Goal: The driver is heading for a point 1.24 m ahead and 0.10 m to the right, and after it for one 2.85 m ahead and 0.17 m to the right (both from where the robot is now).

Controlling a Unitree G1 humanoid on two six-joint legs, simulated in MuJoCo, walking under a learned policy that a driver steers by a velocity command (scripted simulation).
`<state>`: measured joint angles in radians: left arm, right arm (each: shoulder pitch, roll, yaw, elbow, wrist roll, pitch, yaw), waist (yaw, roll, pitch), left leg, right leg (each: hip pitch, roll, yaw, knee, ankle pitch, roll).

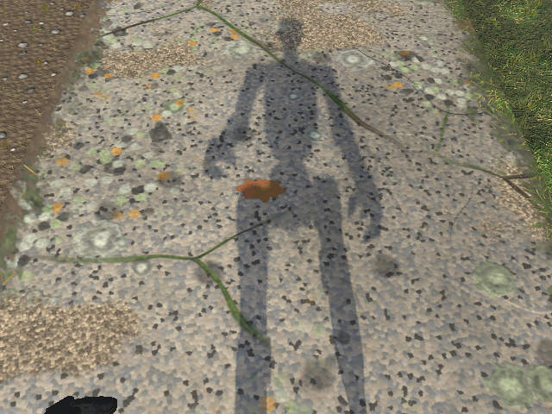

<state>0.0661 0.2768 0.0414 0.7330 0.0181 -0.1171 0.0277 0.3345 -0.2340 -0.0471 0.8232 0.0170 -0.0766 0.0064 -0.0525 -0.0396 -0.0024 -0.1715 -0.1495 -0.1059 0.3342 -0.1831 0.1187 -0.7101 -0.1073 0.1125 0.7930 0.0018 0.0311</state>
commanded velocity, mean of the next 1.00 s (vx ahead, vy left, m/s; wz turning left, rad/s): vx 0.50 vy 0.00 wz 0.13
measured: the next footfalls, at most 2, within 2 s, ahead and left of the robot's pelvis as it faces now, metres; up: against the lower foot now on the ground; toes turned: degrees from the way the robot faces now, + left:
right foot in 0.20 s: +0.29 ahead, -0.14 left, +0.00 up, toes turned +6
left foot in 0.72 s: +0.55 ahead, +0.13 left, +0.00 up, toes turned +6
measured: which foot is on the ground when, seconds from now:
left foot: down 0.00-0.20, up 0.22-0.70, down 0.72-1.00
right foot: up 0.00-0.18, down 0.20-0.74, up 0.76-1.00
